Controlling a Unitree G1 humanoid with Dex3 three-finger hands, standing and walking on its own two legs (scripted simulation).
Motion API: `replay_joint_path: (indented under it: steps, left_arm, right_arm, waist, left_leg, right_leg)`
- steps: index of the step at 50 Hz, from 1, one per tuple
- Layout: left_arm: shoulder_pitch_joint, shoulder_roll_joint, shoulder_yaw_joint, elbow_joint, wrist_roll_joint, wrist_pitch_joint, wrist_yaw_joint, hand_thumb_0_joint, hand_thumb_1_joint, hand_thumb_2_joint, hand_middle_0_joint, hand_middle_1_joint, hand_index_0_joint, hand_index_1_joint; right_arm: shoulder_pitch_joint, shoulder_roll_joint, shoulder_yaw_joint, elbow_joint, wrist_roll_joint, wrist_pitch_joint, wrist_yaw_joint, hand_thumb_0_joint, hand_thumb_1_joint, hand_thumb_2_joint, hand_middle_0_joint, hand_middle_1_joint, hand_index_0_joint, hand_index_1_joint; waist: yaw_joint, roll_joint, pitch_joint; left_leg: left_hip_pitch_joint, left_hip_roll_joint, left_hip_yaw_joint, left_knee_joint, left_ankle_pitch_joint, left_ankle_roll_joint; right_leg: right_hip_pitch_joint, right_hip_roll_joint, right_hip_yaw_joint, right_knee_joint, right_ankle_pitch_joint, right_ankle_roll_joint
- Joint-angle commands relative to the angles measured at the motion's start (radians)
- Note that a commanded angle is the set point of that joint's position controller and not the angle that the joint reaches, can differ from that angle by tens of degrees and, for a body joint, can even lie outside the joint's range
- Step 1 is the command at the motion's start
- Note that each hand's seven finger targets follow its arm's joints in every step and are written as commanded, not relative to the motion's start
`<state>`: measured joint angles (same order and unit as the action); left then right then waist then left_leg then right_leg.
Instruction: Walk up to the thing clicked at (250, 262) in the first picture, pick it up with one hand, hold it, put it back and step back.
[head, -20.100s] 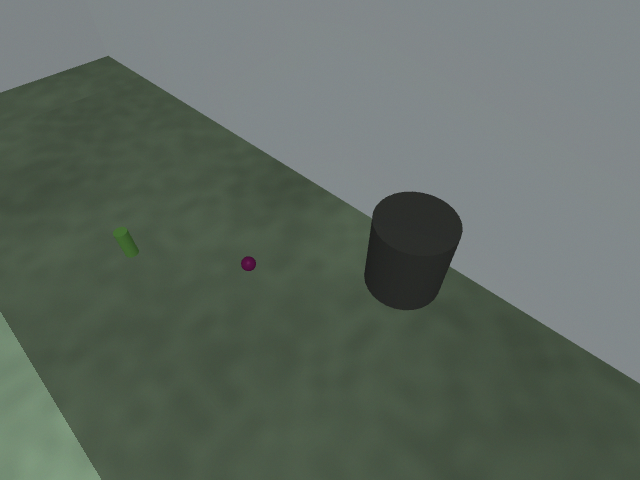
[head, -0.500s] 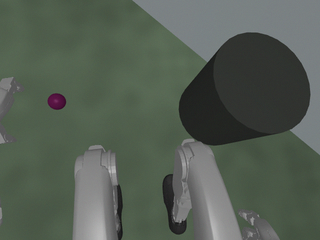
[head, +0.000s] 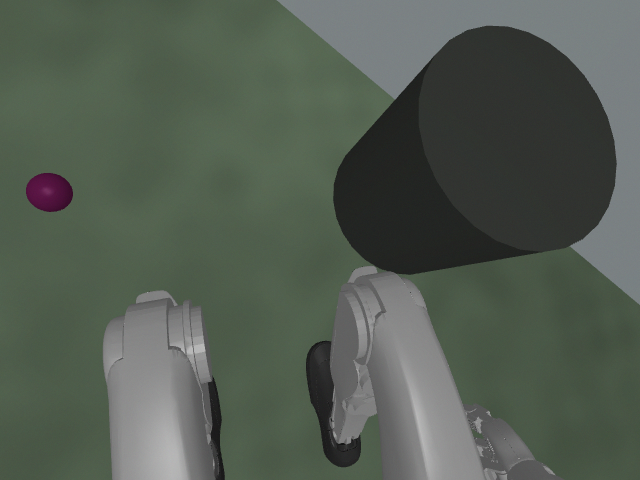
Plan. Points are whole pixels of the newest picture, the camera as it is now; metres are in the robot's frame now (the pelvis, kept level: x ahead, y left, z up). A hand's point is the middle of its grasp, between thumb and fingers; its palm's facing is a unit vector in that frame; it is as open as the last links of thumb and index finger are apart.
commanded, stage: rise first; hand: left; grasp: from above
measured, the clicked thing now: (50, 192) +0.48 +0.34 -0.30
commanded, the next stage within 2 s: none
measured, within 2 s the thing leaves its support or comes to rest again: neither
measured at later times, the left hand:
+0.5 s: hand out of the picture +0.43 +0.38 -0.18, palm faces -0.44 -0.13 -0.89, open 14.3 cm
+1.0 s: hand out of the picture +0.44 +0.38 -0.20, palm faces -0.44 -0.12 -0.89, open 14.2 cm
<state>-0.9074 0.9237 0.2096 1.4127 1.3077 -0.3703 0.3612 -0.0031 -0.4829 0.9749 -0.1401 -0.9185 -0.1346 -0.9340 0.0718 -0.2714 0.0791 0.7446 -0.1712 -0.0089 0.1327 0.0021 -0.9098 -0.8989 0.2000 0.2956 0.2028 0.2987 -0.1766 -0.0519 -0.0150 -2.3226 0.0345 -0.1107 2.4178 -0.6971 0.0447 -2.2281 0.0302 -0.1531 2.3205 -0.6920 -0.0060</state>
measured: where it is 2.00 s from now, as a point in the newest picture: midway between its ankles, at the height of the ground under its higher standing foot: (272, 438)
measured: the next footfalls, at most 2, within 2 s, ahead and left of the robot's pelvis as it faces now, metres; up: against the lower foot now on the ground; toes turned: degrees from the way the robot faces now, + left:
none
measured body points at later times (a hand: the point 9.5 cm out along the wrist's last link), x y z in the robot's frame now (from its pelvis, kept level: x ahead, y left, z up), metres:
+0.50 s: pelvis +0.00 +0.00 -0.01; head +0.26 +0.10 +0.35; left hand +0.45 +0.39 -0.13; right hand +0.08 -0.27 -0.10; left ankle +0.07 +0.11 -0.30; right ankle +0.10 -0.11 -0.30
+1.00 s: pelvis +0.00 +0.00 -0.01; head +0.26 +0.11 +0.34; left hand +0.46 +0.38 -0.15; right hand +0.06 -0.27 -0.10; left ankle +0.07 +0.11 -0.30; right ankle +0.10 -0.11 -0.30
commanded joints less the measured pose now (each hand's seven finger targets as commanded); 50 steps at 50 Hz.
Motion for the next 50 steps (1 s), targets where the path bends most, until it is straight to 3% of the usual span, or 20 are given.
replay_joint_path:
  steps: [1,6,10,12,15,17,18,22,27,32,35,38,49,50]
  left_arm:
    - [-0.24,0.348,0.052,-0.152,-0.035,0.012,0.026,0.0,-0.571,1.014,-0.067,-1.003,-0.062,-1.007]
    - [-0.228,0.353,0.059,-0.166,-0.049,0.01,0.014,0.0,-0.588,1.029,-0.06,-1.002,-0.051,-1.011]
    - [-0.227,0.347,0.05,-0.151,-0.055,0.001,0.011,0.0,-0.59,1.034,-0.062,-0.997,-0.05,-1.008]
    - [-0.248,0.378,0.062,-0.164,-0.054,-0.009,0.016,0.0,-0.585,1.03,-0.068,-0.99,-0.056,-1.002]
    - [-0.222,0.375,0.067,-0.159,-0.052,-0.006,0.018,0.0,-0.588,1.035,-0.06,-0.999,-0.049,-1.009]
    - [-0.247,0.375,0.064,-0.146,-0.052,-0.009,0.023,0.0,-0.611,1.11,-0.071,-0.954,-0.024,-1.003]
    - [-0.247,0.37,0.061,-0.142,-0.053,-0.008,0.025,0.0,-0.602,1.046,-0.065,-0.986,-0.045,-1.005]
    - [-0.234,0.374,0.059,-0.124,-0.043,-0.006,0.032,0.0,-0.605,1.052,-0.064,-0.991,-0.044,-1.011]
    - [-0.27,0.382,0.056,-0.13,-0.037,-0.001,0.039,0.0,-0.604,1.057,-0.065,-0.982,-0.043,-1.004]
    - [-0.275,0.376,0.039,-0.111,-0.03,0.001,0.042,0.0,-0.589,1.04,-0.067,-0.998,-0.051,-1.014]
    - [-0.265,0.384,0.051,-0.109,-0.031,0.007,0.052,0.0,-0.584,1.03,-0.066,-1.008,-0.054,-1.019]
    - [-0.284,0.375,0.041,-0.092,-0.029,0.01,0.055,0.0,-0.589,1.038,-0.07,-0.997,-0.054,-1.013]
    - [-0.293,0.396,0.041,-0.069,-0.025,0.021,0.069,0.0,-0.585,1.033,-0.071,-1.002,-0.057,-1.015]
    - [-0.294,0.393,0.027,-0.065,-0.023,0.021,0.065,0.0,-0.579,1.024,-0.074,-1.007,-0.062,-1.018]
  right_arm:
    - [0.22,-0.267,-0.077,-0.006,-0.012,0.0,-0.014,0.0,-0.911,-0.905,0.199,0.3,0.199,0.3]
    - [0.226,-0.274,-0.066,-0.011,-0.011,0.008,-0.009,0.0,-0.91,-0.905,0.199,0.3,0.199,0.3]
    - [0.222,-0.277,-0.059,-0.019,-0.011,0.01,-0.005,0.0,-0.908,-0.904,0.199,0.3,0.199,0.3]
    - [0.229,-0.277,-0.053,-0.022,-0.011,0.011,-0.006,0.0,-0.908,-0.905,0.199,0.3,0.199,0.3]
    - [0.241,-0.28,-0.048,-0.02,-0.017,0.014,-0.002,0.0,-0.907,-0.904,0.199,0.3,0.199,0.3]
    - [0.24,-0.281,-0.045,-0.022,-0.016,0.013,0.0,0.0,-0.912,-0.906,0.199,0.3,0.199,0.3]
    - [0.239,-0.282,-0.045,-0.021,-0.015,0.011,0.0,0.0,-0.909,-0.905,0.199,0.3,0.199,0.3]
    - [0.239,-0.285,-0.04,-0.023,-0.015,0.01,0.001,0.0,-0.908,-0.905,0.199,0.3,0.199,0.3]
    - [0.244,-0.292,-0.04,-0.026,-0.008,0.001,0.002,0.0,-0.906,-0.904,0.199,0.3,0.199,0.3]
    - [0.237,-0.293,-0.034,-0.028,-0.006,-0.006,0.003,0.0,-0.908,-0.904,0.199,0.3,0.199,0.3]
    - [0.238,-0.291,-0.033,-0.028,-0.003,-0.011,0.005,0.0,-0.909,-0.905,0.199,0.3,0.199,0.3]
    - [0.24,-0.296,-0.027,-0.03,-0.002,-0.014,0.007,0.0,-0.909,-0.905,0.199,0.3,0.199,0.3]
    - [0.249,-0.301,-0.012,-0.031,-0.007,-0.035,0.011,0.0,-0.91,-0.904,0.199,0.3,0.199,0.3]
    - [0.244,-0.298,-0.011,-0.03,-0.004,-0.038,0.011,0.0,-0.91,-0.905,0.199,0.3,0.199,0.3]
  waist:
    - [0.014,0.35,-0.716]
    - [0.005,0.368,-0.699]
    - [-0.003,0.371,-0.667]
    - [-0.005,0.359,-0.676]
    - [-0.006,0.368,-0.705]
    - [-0.019,0.37,-0.675]
    - [-0.021,0.366,-0.663]
    - [-0.018,0.377,-0.657]
    - [-0.038,0.379,-0.647]
    - [-0.045,0.399,-0.638]
    - [-0.039,0.411,-0.635]
    - [-0.059,0.406,-0.621]
    - [-0.072,0.405,-0.611]
    - [-0.07,0.409,-0.606]
  left_leg:
    - [0.607,-0.013,0.009,-0.24,0.253,-0.007]
    - [0.617,-0.01,-0.005,-0.234,0.288,-0.012]
    - [0.603,-0.008,-0.011,-0.233,0.257,-0.012]
    - [0.558,-0.012,0.001,-0.219,0.245,-0.007]
    - [0.611,-0.009,-0.001,-0.208,0.313,-0.008]
    - [0.58,-0.01,0.001,-0.208,0.283,-0.006]
    - [0.568,-0.009,-0.003,-0.213,0.268,-0.009]
    - [0.586,-0.007,-0.009,-0.215,0.26,-0.01]
    - [0.572,-0.003,-0.018,-0.211,0.244,-0.012]
    - [0.577,-0.003,-0.025,-0.217,0.231,-0.014]
    - [0.588,-0.003,-0.023,-0.215,0.249,-0.017]
    - [0.575,-0.001,-0.026,-0.211,0.244,-0.016]
    - [0.551,-0.001,-0.023,-0.201,0.225,-0.015]
    - [0.541,-0.002,-0.022,-0.2,0.212,-0.015]
  right_leg:
    - [0.285,0.035,-0.015,-0.218,0.23,-0.024]
    - [0.272,0.037,-0.022,-0.203,0.249,-0.025]
    - [0.245,0.038,-0.026,-0.201,0.223,-0.029]
    - [0.291,0.042,-0.022,-0.207,0.234,-0.027]
    - [0.296,0.045,-0.026,-0.201,0.275,-0.024]
    - [0.294,0.046,-0.026,-0.207,0.257,-0.024]
    - [0.289,0.044,-0.029,-0.201,0.25,-0.025]
    - [0.268,0.046,-0.035,-0.199,0.237,-0.027]
    - [0.264,0.046,-0.041,-0.191,0.237,-0.027]
    - [0.244,0.046,-0.045,-0.189,0.226,-0.028]
    - [0.246,0.044,-0.043,-0.181,0.238,-0.029]
    - [0.241,0.045,-0.05,-0.181,0.239,-0.026]
    - [0.262,0.046,-0.055,-0.18,0.236,-0.025]
    - [0.257,0.047,-0.05,-0.181,0.23,-0.028]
